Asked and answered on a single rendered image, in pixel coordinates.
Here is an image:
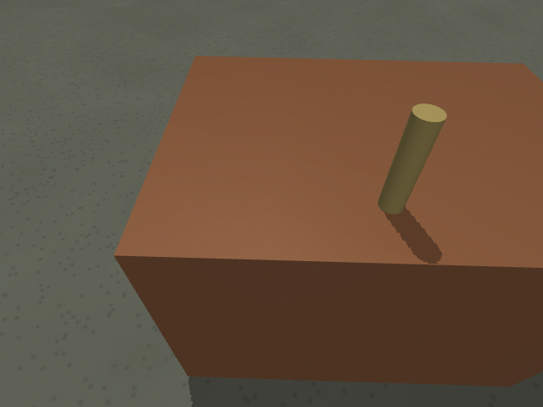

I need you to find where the can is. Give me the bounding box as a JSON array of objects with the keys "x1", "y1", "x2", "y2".
[{"x1": 378, "y1": 103, "x2": 447, "y2": 215}]

